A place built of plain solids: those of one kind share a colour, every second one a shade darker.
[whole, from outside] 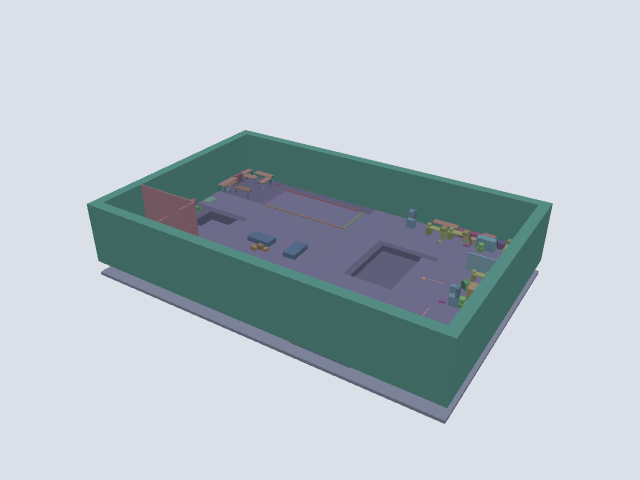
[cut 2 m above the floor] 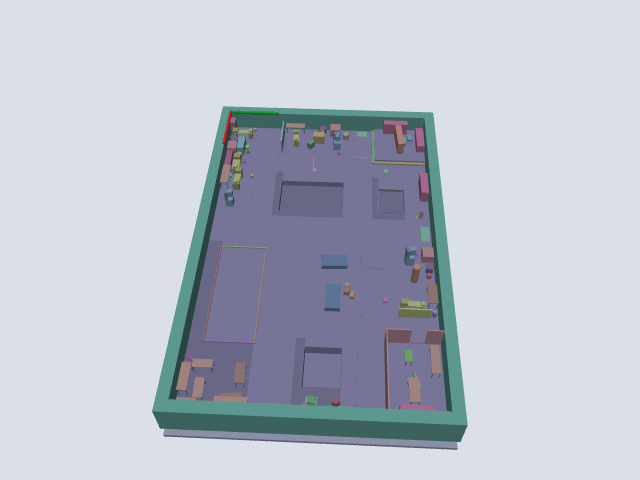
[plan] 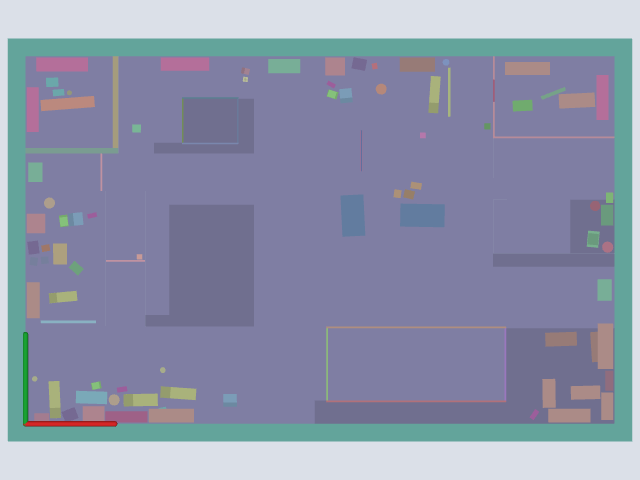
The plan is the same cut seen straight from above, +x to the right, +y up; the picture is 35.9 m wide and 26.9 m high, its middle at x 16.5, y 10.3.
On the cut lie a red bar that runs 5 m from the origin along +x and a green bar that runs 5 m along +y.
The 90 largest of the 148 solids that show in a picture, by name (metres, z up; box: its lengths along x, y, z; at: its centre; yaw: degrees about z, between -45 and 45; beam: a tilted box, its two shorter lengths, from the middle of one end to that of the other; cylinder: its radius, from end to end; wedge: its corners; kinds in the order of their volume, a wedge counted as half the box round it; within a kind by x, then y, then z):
{
 "floor_1": {"box": [4.5, 7.6, 1.0], "at": [2.25, 9.25, -0.5]},
 "floor_2": {"box": [4.89, 5.14, 1.3], "at": [2.44, 18.03, -0.35]},
 "floor_3": {"box": [2.2, 7.6, 1.0], "at": [5.6, 9.25, -0.5]},
 "floor_4": {"box": [2.0, 5.45, 1.0], "at": [6.2, 17.88, -0.5]},
 "floor_5": {"box": [12.8, 3.35, 1.0], "at": [6.4, 1.68, -0.5]},
 "floor_6": {"box": [12.8, 2.1, 1.0], "at": [6.4, 4.4, -0.5]},
 "floor_7": {"box": [12.8, 2.1, 1.0], "at": [6.4, 14.1, -0.5]},
 "floor_8": {"box": [1.35, 6.18, 2.1], "at": [7.38, 9.19, -1.05]},
 "floor_9": {"box": [1.65, 2.47, 2.1], "at": [8.03, 16.98, -1.05]},
 "floor_10": {"box": [6.1, 0.65, 2.1], "at": [9.75, 5.78, -1.05]},
 "floor_11": {"box": [6.1, 0.77, 2.1], "at": [9.75, 12.66, -1.05]},
 "floor_12": {"box": [5.6, 0.6, 2.1], "at": [10.0, 15.45, -1.05]},
 "floor_13": {"box": [5.6, 2.38, 2.1], "at": [10.0, 19.41, -1.05]},
 "floor_14": {"box": [4.06, 6.18, 1.48], "at": [10.08, 9.19, -1.36]},
 "floor_15": {"box": [3.0, 2.47, 1.91], "at": [10.35, 16.98, -1.15]},
 "floor_16": {"box": [0.95, 2.47, 2.1], "at": [12.32, 16.98, -1.05]},
 "floor_17": {"box": [0.69, 6.18, 2.1], "at": [12.46, 9.19, -1.05]},
 "floor_18": {"box": [3.4, 20.6, 1.0], "at": [14.5, 10.3, -0.5]},
 "floor_19": {"box": [0.75, 4.06, 2.1], "at": [16.57, 3.33, -1.05]},
 "floor_20": {"box": [7.8, 5.35, 1.0], "at": [20.1, 11.47, -0.5]},
 "floor_21": {"box": [7.8, 2.3, 1.0], "at": [20.1, 15.3, -0.5]},
 "floor_22": {"box": [7.8, 4.15, 1.0], "at": [20.1, 18.52, -0.5]},
 "floor_23": {"box": [9.89, 4.06, 2.1], "at": [21.89, 3.33, -1.05]},
 "floor_24": {"box": [16.8, 1.3, 2.1], "at": [24.6, 0.65, -1.05]},
 "floor_25": {"box": [16.8, 0.84, 2.1], "at": [24.6, 5.78, -1.05]},
 "floor_26": {"box": [16.8, 2.6, 1.0], "at": [24.6, 7.5, -0.5]},
 "floor_27": {"box": [2.2, 11.8, 1.0], "at": [25.1, 14.7, -0.5]},
 "floor_28": {"box": [0.8, 3.0, 2.1], "at": [26.6, 11.05, -1.05]},
 "floor_29": {"box": [3.53, 3.0, 1.11], "at": [28.77, 11.05, -1.54]},
 "floor_30": {"box": [6.8, 0.75, 2.1], "at": [29.6, 9.18, -1.05]},
 "floor_31": {"box": [6.8, 1.25, 2.1], "at": [29.6, 13.18, -1.05]},
 "floor_32": {"box": [6.8, 2.2, 1.0], "at": [29.6, 14.9, -0.5]},
 "floor_33": {"box": [6.8, 4.6, 1.0], "at": [29.6, 18.3, -0.5]},
 "floor_34": {"box": [6.16, 4.06, 2.1], "at": [29.92, 3.33, -1.05]},
 "floor_35": {"box": [2.47, 3.0, 2.1], "at": [31.77, 11.05, -1.05]},
 "wall_1": {"box": [1.0, 20.6, 6.0], "at": [-0.5, 10.3, 2.0]},
 "wall_2": {"box": [35.0, 1.0, 6.0], "at": [16.5, -0.5, 2.0]},
 "wall_3": {"box": [35.0, 1.0, 6.0], "at": [16.5, 21.1, 2.0]},
 "wall_4": {"box": [1.0, 20.6, 6.0], "at": [33.5, 10.3, 2.0]},
 "floor_base_1": {"box": [35.0, 22.6, 0.3], "at": [16.5, 10.3, -2.35]},
 "board_stack_1": {"box": [0.67, 2.51, 1.31], "at": [0.41, 17.6, 0.95]},
 "board_stack_2": {"box": [2.89, 0.79, 0.83], "at": [2.05, 20.14, 0.71]},
 "board_stack_3": {"box": [2.38, 0.63, 0.69], "at": [5.65, 0.39, 0.34]},
 "board_stack_4": {"box": [2.72, 0.74, 1.26], "at": [8.94, 20.16, 0.63]},
 "board_stack_5": {"box": [0.68, 2.53, 0.73], "at": [32.33, 18.28, 0.36]},
 "part_1": {"box": [0.1, 1.94, 5.05], "at": [26.25, 17.07, 2.48]},
 "part_2": {"box": [0.1, 1.31, 5.05], "at": [26.25, 19.95, 2.48]},
 "part_3": {"box": [6.8, 0.1, 5.05], "at": [29.6, 16.05, 2.48]},
 "sheet_stack_1": {"box": [1.29, 2.32, 0.48], "at": [18.34, 11.67, 0.24], "yaw": 2.8},
 "sheet_stack_2": {"box": [2.49, 1.29, 0.5], "at": [22.24, 11.68, 0.25], "yaw": -1.0},
 "forge_hearth_1": {"box": [1.04, 1.1, 0.9], "at": [0.59, 11.22, 0.45]},
 "forge_hearth_2": {"box": [1.23, 0.92, 0.87], "at": [3.81, 0.53, 0.43]},
 "forge_hearth_3": {"box": [1.11, 1.01, 0.87], "at": [17.35, 20.02, 0.43]},
 "bar_rack_1": {"box": [3.02, 0.63, 1.37], "at": [2.36, 17.95, 0.98], "yaw": 4.4},
 "bandsaw_1": {"box": [0.27, 0.72, 0.91], "at": [2.55, 11.44, 1.36], "yaw": 6.2},
 "bandsaw_2": {"box": [0.8, 0.72, 0.91], "at": [2.82, 11.47, 0.46], "yaw": 6.2},
 "bandsaw_3": {"box": [0.77, 0.24, 0.91], "at": [11.46, 1.07, 1.35], "yaw": 0.2},
 "bandsaw_4": {"box": [0.77, 0.72, 0.9], "at": [11.46, 1.31, 0.45], "yaw": 0.2},
 "bandsaw_5": {"box": [0.41, 0.53, 0.72], "at": [17.94, 18.52, 1.66], "yaw": 5.3},
 "bandsaw_6": {"box": [0.69, 0.8, 1.01], "at": [17.95, 18.39, 0.51], "yaw": 5.3},
 "bandsaw_7": {"box": [0.69, 0.27, 1.01], "at": [17.98, 18.12, 1.51], "yaw": 5.3},
 "step_terS_tread_1": {"box": [5.2, 0.31, 1.15], "at": [2.6, 15.3, -0.42]},
 "step_terE_tread_1": {"box": [0.31, 5.14, 1.15], "at": [5.04, 18.03, -0.42]},
 "planer_1": {"box": [1.75, 0.7, 1.13], "at": [3.7, 1.47, 0.56], "yaw": -1.7},
 "tool_cabinet_1": {"box": [0.85, 0.52, 1.72], "at": [0.91, 0.33, 0.86]},
 "tool_cabinet_2": {"box": [0.45, 1.11, 0.97], "at": [32.7, 2.41, 0.48]},
 "lathe_1": {"box": [0.61, 2.08, 0.12], "at": [1.64, 1.35, 0.74], "yaw": 2.5},
 "lathe_2": {"box": [0.38, 0.69, 0.71], "at": [5.68, 1.32, 0.35], "yaw": 1.0},
 "lathe_3": {"box": [1.92, 0.69, 0.12], "at": [6.45, 1.33, 0.77], "yaw": 1.0},
 "lathe_4": {"box": [0.4, 0.64, 0.74], "at": [7.76, 1.77, 0.37], "yaw": -4.0},
 "lathe_5": {"box": [2.0, 0.64, 0.12], "at": [8.56, 1.71, 0.8], "yaw": -4.0},
 "lathe_6": {"box": [0.4, 0.64, 0.74], "at": [9.35, 1.66, 0.37], "yaw": -4.0},
 "coal_bin_1": {"box": [0.61, 0.73, 0.66], "at": [0.44, 9.87, 0.33], "yaw": 7.2},
 "coal_bin_2": {"box": [0.79, 0.66, 0.61], "at": [2.49, 0.49, 0.3], "yaw": 21.2},
 "coal_bin_3": {"box": [0.78, 0.64, 0.62], "at": [18.7, 20.16, 0.31], "yaw": -11.1},
 "table_saw_1": {"box": [0.78, 1.18, 1.0], "at": [1.93, 9.52, 0.5], "yaw": 0.3},
 "screenS_1": {"box": [3.1, 0.15, 1.71], "at": [2.4, 5.71, 0.85]},
 "dust_extractor_1": {"cylinder": 0.3, "from": [19.93, 18.76, 0.0], "to": [19.93, 18.76, 1.99]},
 "barrel_1": {"cylinder": 0.29, "from": [31.92, 12.21, 0.0], "to": [31.92, 12.21, 0.79]},
 "barrel_2": {"cylinder": 0.31, "from": [32.62, 9.9, 0.0], "to": [32.62, 9.9, 0.91]},
 "screenE_1": {"box": [0.14, 2.75, 1.19], "at": [23.74, 18.58, 0.59]},
 "sack_pile_1": {"box": [0.65, 0.91, 0.28], "at": [31.81, 10.34, 0.14], "yaw": -5.3},
 "sack_pile_2": {"box": [0.68, 1.16, 0.3], "at": [32.59, 11.69, 0.15]},
 "quench_tub_1": {"cylinder": 0.31, "from": [1.34, 12.37, 0.0], "to": [1.34, 12.37, 0.64]},
 "quench_tub_2": {"cylinder": 0.31, "from": [4.96, 1.34, 0.0], "to": [4.96, 1.34, 0.66]},
 "crate_stack_1": {"box": [0.4, 0.59, 1.1], "at": [32.73, 12.67, 0.55]},
 "offcut_bin_1": {"box": [0.7, 0.5, 0.7], "at": [2.84, 8.72, 0.35], "yaw": -41.4},
 "low_kerb92N_1": {"box": [10.08, 0.1, 0.17], "at": [21.89, 5.41, 0.04]},
 "low_kerb92S_1": {"box": [10.08, 0.1, 0.17], "at": [21.89, 1.25, 0.04]},
 "workbench_top_1": {"box": [0.86, 2.55, 0.07], "at": [32.5, 4.34, 0.92]}
}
